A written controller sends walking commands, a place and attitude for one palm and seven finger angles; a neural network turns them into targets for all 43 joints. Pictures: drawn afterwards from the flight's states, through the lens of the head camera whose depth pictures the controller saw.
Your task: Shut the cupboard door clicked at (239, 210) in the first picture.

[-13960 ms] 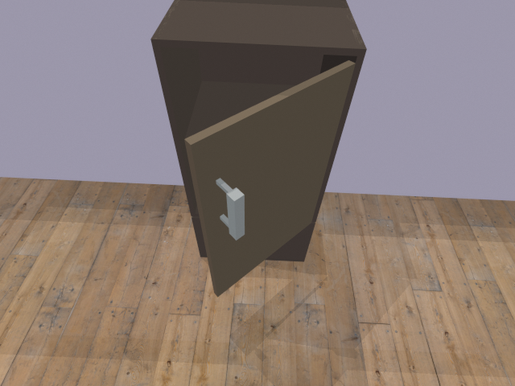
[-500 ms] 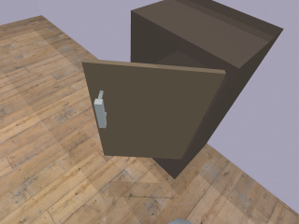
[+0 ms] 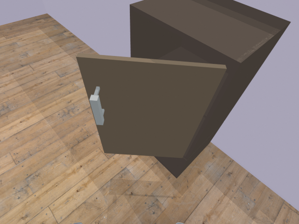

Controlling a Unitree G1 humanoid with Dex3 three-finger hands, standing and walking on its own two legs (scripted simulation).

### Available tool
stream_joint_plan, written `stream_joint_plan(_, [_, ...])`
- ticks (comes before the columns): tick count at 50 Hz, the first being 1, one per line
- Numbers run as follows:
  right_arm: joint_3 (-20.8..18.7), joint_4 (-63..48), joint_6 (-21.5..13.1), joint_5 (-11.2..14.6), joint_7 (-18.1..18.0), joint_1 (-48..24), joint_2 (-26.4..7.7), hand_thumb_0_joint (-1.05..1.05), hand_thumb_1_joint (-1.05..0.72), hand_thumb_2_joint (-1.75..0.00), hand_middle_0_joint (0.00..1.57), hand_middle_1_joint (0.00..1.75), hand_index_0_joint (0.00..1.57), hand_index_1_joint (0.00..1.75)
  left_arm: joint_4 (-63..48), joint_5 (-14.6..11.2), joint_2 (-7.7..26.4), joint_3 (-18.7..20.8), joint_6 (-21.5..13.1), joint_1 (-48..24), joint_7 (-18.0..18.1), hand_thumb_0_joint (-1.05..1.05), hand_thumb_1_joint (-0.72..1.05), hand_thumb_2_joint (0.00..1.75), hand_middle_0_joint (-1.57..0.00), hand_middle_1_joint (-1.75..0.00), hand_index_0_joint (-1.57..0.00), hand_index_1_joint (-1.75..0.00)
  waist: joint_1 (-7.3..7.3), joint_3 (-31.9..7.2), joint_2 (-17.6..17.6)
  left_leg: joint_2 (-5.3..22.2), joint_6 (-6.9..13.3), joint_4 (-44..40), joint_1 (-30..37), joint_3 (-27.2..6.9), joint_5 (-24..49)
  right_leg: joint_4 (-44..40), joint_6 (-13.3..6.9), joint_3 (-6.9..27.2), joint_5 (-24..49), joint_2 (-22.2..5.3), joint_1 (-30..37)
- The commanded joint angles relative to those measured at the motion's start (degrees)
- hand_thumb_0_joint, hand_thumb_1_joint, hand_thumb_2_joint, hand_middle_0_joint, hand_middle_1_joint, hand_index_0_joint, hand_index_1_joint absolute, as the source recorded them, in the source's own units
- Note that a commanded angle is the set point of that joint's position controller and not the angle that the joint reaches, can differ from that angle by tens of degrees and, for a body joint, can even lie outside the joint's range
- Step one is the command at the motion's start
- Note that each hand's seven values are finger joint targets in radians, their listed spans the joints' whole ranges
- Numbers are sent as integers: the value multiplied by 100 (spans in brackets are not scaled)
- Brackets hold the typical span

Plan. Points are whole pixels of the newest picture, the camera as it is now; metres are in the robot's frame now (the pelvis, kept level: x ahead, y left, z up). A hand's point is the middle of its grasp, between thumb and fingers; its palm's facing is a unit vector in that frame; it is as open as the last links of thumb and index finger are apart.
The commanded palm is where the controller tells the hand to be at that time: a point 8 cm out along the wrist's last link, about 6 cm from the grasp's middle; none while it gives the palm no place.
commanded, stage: come to a stop and stand still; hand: left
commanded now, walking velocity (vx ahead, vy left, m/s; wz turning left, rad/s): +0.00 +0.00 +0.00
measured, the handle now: (98, 106) +0.46 +0.20 +0.00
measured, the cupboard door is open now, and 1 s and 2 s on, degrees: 44 44 44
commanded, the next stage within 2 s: look again from close up in 0.72 s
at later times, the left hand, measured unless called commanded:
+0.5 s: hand out of the picture -0.04 +0.18 -0.16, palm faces +0.00 -0.98 -0.21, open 7.3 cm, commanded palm none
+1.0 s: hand out of the picture -0.02 +0.17 -0.16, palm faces -0.01 -0.98 -0.18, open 7.3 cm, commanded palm none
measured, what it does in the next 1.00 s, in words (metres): steps on the spot: right foot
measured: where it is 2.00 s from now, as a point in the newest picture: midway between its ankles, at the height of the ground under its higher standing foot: outside the picture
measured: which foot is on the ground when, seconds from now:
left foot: down 0.00-1.00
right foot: down 0.00-0.02, up 0.04-0.28, down 0.30-1.00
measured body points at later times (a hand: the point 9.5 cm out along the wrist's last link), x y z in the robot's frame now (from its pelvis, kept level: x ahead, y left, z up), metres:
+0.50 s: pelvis -0.04 +0.01 +0.01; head -0.02 +0.00 +0.46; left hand -0.03 +0.23 -0.14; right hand -0.02 -0.22 -0.15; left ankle -0.02 +0.10 -0.72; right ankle -0.05 -0.10 -0.72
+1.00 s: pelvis -0.03 +0.00 +0.02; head -0.02 +0.01 +0.46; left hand -0.02 +0.22 -0.15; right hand -0.03 -0.22 -0.14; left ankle -0.02 +0.10 -0.72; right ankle -0.05 -0.10 -0.72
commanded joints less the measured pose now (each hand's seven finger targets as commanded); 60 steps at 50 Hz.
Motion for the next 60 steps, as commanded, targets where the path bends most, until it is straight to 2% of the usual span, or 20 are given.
stream_joint_plan(1, [-101,-309,-73,-112,-26,702,-823,0,-90,-90,20,30,20,30,-542,-74,299,108,101,47,12,0,90,90,-20,-30,-20,-30,-142,104,1875,1774,926,-2524,-361,-2011,654,951,-40,15,-1792,322,-301])
stream_joint_plan(2, [-105,-327,-125,-134,-59,536,-805,0,-90,-90,20,30,20,30,-481,-8,311,113,157,-30,43,0,90,90,-20,-30,-20,-30,-153,170,2059,1923,1208,-2599,-604,-2371,1184,1679,-97,379,-1874,300,-283])
stream_joint_plan(4, [-9,-379,-159,-111,-119,45,-610,0,-90,-90,20,30,20,30,-197,-12,346,148,123,218,-27,0,90,90,-20,-30,-20,-30,125,143,1112,1414,1109,-2308,-470,-1552,1475,2281,-132,557,-1194,266,-166])
stream_joint_plan(5, [12,-394,-195,-93,-125,-13,-587,0,-90,-90,20,30,20,30,-74,-19,273,118,102,407,-42,0,90,90,-20,-30,-20,-30,156,21,1095,1263,1064,-2208,-212,-1237,1884,2222,-90,479,-1057,261,-120])
stream_joint_plan(7, [19,-306,-222,-67,-149,130,-508,0,-90,-90,20,30,20,30,24,-32,186,65,59,455,-44,0,90,90,-20,-30,-20,-30,97,-84,949,1223,1114,-2063,306,-1011,2769,1687,-44,333,-1113,240,-20])
stream_joint_plan(10, [-13,-94,-219,-78,-172,527,-606,0,-90,-90,20,30,20,30,58,-57,87,-15,-1,361,-21,0,90,90,-20,-30,-20,-30,-84,-286,874,1351,1190,-1858,987,-1195,3521,472,-12,198,-1406,212,330])
stream_joint_plan(12, [-2,11,-222,-51,-167,597,-594,0,-90,-90,20,30,20,30,180,-73,107,-37,-68,523,-2,0,90,90,-20,-30,-20,-30,-34,-406,826,1265,1078,-1629,1113,-1169,3883,-536,-31,199,-861,222,789])
stream_joint_plan(13, [21,42,-238,-17,-164,579,-588,0,-90,-90,20,30,20,30,289,-83,157,-48,-118,728,10,0,90,90,-20,-30,-20,-30,50,-524,717,1142,900,-1465,1013,-1102,3672,-1192,-36,248,-226,175,1223])
stream_joint_plan(15, [70,55,-280,53,-131,522,-394,0,-90,-90,20,30,20,30,470,-76,367,-79,-221,929,40,0,90,90,-20,-30,-20,-30,-23,-488,159,656,417,-1328,527,-721,2485,-1396,-281,855,1332,-374,1718])
stream_joint_plan(16, [95,111,-267,43,-112,534,-363,0,-90,-90,20,30,20,30,504,-81,414,-109,-235,908,36,0,90,90,-20,-30,-20,-30,-62,-438,164,539,326,-1428,584,-635,2092,-1291,-405,889,1580,-542,1578])
stream_joint_plan(17, [102,204,-211,25,-106,501,-312,0,-90,-90,20,30,20,30,559,-80,385,-106,-264,896,31,0,90,90,-20,-30,-20,-30,-95,-513,-340,494,276,-1385,678,-537,1916,-1260,-447,897,1716,-452,1563])
stream_joint_plan(18, [100,260,-183,18,-99,482,-377,0,-90,-90,20,30,20,30,585,-95,360,-132,-264,822,31,0,90,90,-20,-30,-20,-30,-101,-382,-474,488,245,-1426,729,-490,1696,-1304,-434,865,1488,-445,1383])
stream_joint_plan(19, [87,-133,-258,21,-51,66,-754,0,-90,-90,20,30,20,30,652,10,382,-170,-329,1242,242,0,90,90,-20,-30,-20,-30,67,83,93,647,170,-603,494,-434,1746,-1230,-300,1085,1716,-379,959])
stream_joint_plan(20, [120,-177,-197,-2,-2,392,-499,0,-90,-90,20,30,20,30,325,-54,658,-169,-339,854,188,0,90,90,-20,-30,-20,-30,-199,-208,303,495,192,-873,332,-550,611,-1417,-454,1122,-386,-443,891])
stream_joint_plan(21, [133,-185,-168,-32,26,452,-571,0,-90,-90,20,30,20,30,208,-59,603,-172,-308,720,143,0,90,90,-20,-30,-20,-30,-225,65,388,486,223,-1008,91,-579,209,-1399,-516,1045,-1566,-252,531])
stream_joint_plan(22, [162,-188,-222,-76,35,528,-523,0,-90,-90,20,30,20,30,173,-33,578,-165,-335,775,113,0,90,90,-20,-30,-20,-30,-192,-16,888,497,277,-1084,65,-651,573,-1240,-584,960,-1019,-181,616])
stream_joint_plan(26, [198,-238,-236,-18,11,543,-590,0,-90,-90,20,30,20,30,240,-73,470,-241,-315,930,48,0,90,90,-20,-30,-20,-30,-139,183,72,508,388,-1332,-101,-761,388,-1253,-503,901,-1170,-25,688])
stream_joint_plan(35, [259,93,-254,-4,-3,598,-536,0,-90,-90,20,30,20,30,317,-103,497,-276,-284,1024,29,0,90,90,-20,-30,-20,-30,-78,297,151,484,358,-1489,40,-648,557,-1375,-458,928,-977,-47,726])
stream_joint_plan(46, [269,408,-311,21,-62,506,-497,0,-90,-90,20,30,20,30,535,-111,470,-271,-281,1007,34,0,90,90,-20,-30,-20,-30,-20,27,457,606,361,-1495,376,-599,1427,-1282,-382,824,126,-58,1135])
stream_joint_plan(60, [246,543,-311,30,-91,347,-535,0,-90,-90,20,30,20,30,678,-105,458,-280,-289,1002,30,0,90,90,-20,-30,-20,-30,-26,-114,303,641,348,-1502,683,-547,1822,-1348,-337,825,688,-102,1283])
